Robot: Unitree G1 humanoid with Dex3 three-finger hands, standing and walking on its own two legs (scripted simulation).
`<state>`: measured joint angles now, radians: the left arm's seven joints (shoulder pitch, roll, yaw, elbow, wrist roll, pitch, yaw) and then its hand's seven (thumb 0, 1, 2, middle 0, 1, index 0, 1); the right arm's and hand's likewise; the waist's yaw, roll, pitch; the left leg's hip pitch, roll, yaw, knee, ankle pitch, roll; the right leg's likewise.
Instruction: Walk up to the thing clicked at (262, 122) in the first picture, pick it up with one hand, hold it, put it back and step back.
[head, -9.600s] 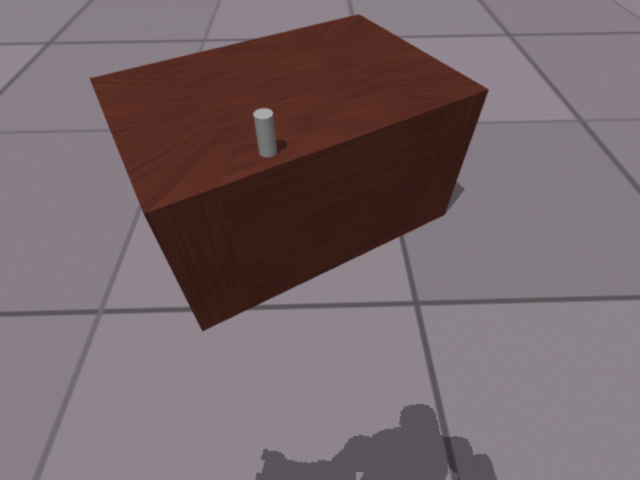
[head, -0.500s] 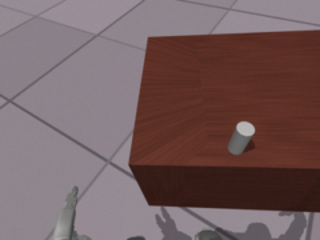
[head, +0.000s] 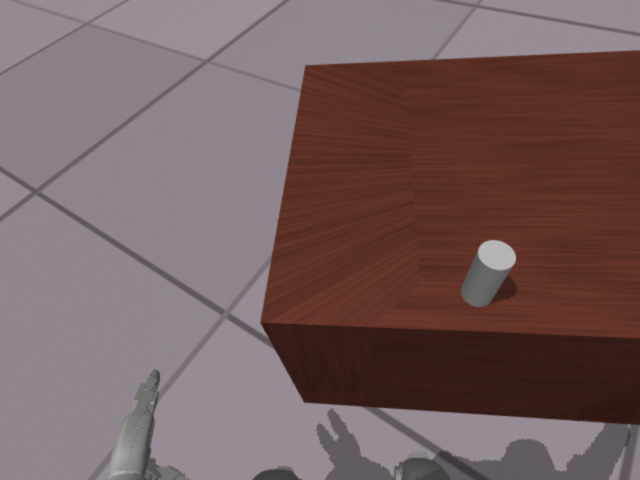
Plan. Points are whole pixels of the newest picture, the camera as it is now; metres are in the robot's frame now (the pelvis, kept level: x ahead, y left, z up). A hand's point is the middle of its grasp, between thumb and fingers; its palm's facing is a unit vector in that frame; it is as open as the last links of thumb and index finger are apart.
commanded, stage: go down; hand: right
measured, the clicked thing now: (485, 275) +0.42 -0.21 -0.07
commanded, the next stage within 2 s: approach in 0.14 s
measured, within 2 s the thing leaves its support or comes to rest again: neither
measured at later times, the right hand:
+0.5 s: hand out of the picture +0.35 -0.38 +0.02, palm faces +0.20 +0.98 -0.04, open 17.7 cm
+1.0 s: hand (520, 282) +0.41 -0.26 -0.08, palm faces +0.08 +1.00 +0.03, open 17.8 cm
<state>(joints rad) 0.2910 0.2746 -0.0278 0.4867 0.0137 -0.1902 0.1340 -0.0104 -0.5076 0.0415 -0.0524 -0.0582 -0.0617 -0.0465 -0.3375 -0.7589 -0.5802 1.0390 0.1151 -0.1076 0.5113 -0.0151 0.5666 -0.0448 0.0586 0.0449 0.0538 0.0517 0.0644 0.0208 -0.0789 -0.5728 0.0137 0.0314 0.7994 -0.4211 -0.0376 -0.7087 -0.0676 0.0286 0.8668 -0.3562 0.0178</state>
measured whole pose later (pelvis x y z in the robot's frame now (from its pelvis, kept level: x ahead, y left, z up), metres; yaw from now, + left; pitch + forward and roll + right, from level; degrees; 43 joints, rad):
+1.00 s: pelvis -0.03 +0.00 -0.09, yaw +2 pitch +23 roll +6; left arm 0.38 0.25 0.05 0.08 0.09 -0.17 0.02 -0.01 -0.55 0.06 -0.05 -0.05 -0.05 -0.05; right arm -0.56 -0.56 -0.55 1.04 0.16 -0.52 0.37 -0.02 0.61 -0.03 0.05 0.04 0.04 0.05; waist 0.19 0.03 -0.14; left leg -1.11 -0.02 0.05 1.27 -0.56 -0.03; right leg -1.25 -0.09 0.08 1.32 -0.48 0.03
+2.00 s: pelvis -0.02 +0.01 -0.08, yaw +2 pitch +22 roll +4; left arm 0.42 0.23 0.06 -0.09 0.06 -0.03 -0.03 -0.01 -0.57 0.08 -0.04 -0.04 -0.03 -0.05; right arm -0.48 -0.38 -0.46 0.88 0.09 -0.55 0.17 -0.02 0.55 -0.03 0.28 0.12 0.27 0.13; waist 0.19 0.03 -0.13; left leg -1.04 -0.01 0.03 1.24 -0.58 -0.03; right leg -1.17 -0.09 0.06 1.28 -0.49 0.03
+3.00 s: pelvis -0.01 +0.00 -0.06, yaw +2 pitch +20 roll +3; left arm 0.43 0.24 0.06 -0.03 0.05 -0.01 -0.02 -0.01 -0.54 0.06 -0.06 -0.05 -0.06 -0.06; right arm -0.56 -0.40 -0.46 0.94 0.09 -0.44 0.15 0.02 0.06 -1.08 0.89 1.16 0.85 1.15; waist 0.17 0.01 -0.15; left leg -0.95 0.00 0.02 1.14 -0.54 -0.04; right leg -1.07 -0.08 0.04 1.18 -0.46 0.02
